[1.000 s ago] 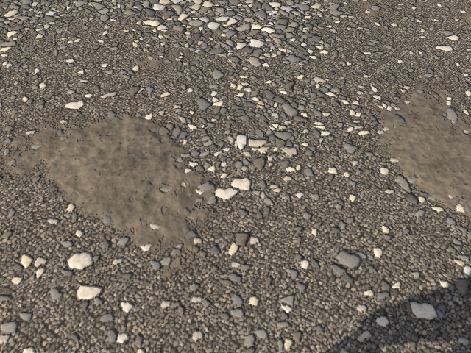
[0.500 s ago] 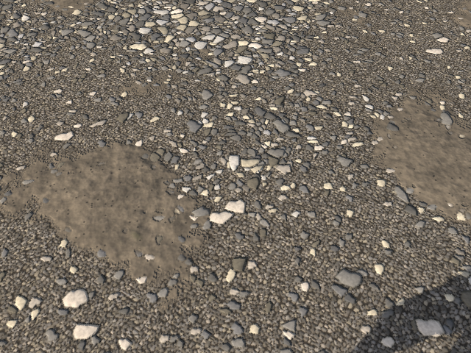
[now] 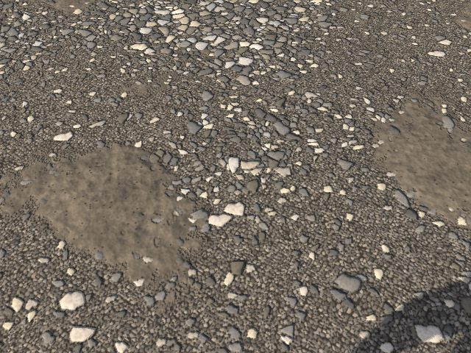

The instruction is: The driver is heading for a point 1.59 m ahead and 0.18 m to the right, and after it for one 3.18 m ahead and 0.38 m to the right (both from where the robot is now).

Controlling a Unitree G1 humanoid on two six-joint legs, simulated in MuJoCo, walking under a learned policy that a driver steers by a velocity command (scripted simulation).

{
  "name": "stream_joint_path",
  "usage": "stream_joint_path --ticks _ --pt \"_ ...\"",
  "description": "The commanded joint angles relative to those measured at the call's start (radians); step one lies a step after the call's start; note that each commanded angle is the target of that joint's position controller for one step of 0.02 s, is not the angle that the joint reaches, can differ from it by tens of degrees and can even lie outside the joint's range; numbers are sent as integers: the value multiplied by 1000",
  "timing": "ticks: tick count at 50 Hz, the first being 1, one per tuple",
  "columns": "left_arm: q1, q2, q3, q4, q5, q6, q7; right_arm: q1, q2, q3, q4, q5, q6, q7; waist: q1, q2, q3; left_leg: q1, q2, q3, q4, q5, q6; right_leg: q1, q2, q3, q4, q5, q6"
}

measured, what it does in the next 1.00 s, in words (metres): stands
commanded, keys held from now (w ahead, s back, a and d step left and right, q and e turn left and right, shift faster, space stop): no key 1.00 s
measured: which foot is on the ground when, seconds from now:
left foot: down 0.00-1.00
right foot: down 0.00-1.00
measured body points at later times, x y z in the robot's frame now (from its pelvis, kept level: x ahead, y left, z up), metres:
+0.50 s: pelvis +0.00 +0.00 +0.00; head +0.01 +0.00 +0.45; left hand -0.02 +0.23 -0.16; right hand +0.05 -0.25 -0.15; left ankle +0.04 +0.12 -0.73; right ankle -0.05 -0.12 -0.73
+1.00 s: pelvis +0.00 -0.01 +0.00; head +0.02 -0.01 +0.45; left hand -0.02 +0.22 -0.16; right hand +0.05 -0.25 -0.16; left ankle +0.04 +0.12 -0.73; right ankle -0.05 -0.12 -0.73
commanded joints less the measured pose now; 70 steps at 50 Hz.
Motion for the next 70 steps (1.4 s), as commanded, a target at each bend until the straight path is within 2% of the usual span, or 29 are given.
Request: stream_joint_path --ticks 1,15,61,62,63,64,65,66,67,68,69,70 --pt "71 88 13 -10 0 -5 3 0 -97 -15 -25 0 -7 -3 -2 -7 -10 126 37 -35 -61 177 47 -138 -20 16 -115 113 -21" --pt "105 76 7 0 0 -8 4 23 -91 -8 2 0 -6 -6 -4 -6 6 116 34 -35 -72 132 40 -147 -16 14 -127 78 -23" --pt "169 62 -2 -10 -2 -13 -5 94 -78 5 26 3 -6 -15 -5 -8 15 124 36 -29 -59 185 22 -143 -14 20 -139 137 -36" --pt "190 61 -1 0 -4 -11 -4 111 -68 7 36 2 -5 -15 -3 -17 -7 130 18 -8 -47 82 22 -133 -10 18 -151 33 -43" --pt "196 82 7 0 -11 -8 -1 115 -71 4 38 7 -5 -15 0 -42 10 99 -16 27 -8 -92 23 -143 -16 39 -169 -131 -68" --pt "190 115 17 -10 -17 -6 2 108 -76 1 33 11 -8 -14 7 -84 47 27 -45 62 48 -249 25 -154 -52 99 -204 -308 -106" --pt "213 142 26 -17 -24 -10 4 67 -76 0 12 12 -19 -11 29 -123 92 -76 -50 80 126 -297 27 -145 -128 206 -269 -455 -155" --pt "220 180 39 -24 -30 -19 4 22 -63 3 -15 18 -37 -4 42 -176 142 -174 -30 90 217 -248 38 -122 -237 344 -338 -520 -210" --pt "211 195 47 -32 -30 -32 4 -13 -55 6 -37 22 -57 6 47 -181 188 -245 19 56 291 -211 54 -120 -317 439 -374 -495 -253" --pt "206 182 45 -39 -21 -47 1 -34 -61 3 -51 26 -74 14 46 -165 208 -328 51 28 345 -242 68 -72 -350 468 -377 -405 -269" --pt "201 171 45 -45 -19 -58 -3 -40 -66 1 -62 30 -88 22 42 -154 208 -384 77 10 352 -275 79 -11 -352 451 -361 -307 -263" --pt "188 166 45 -53 -24 -63 -8 -38 -71 0 -69 35 -100 29 34 -138 192 -385 91 6 294 -276 88 31 -332 403 -339 -226 -241"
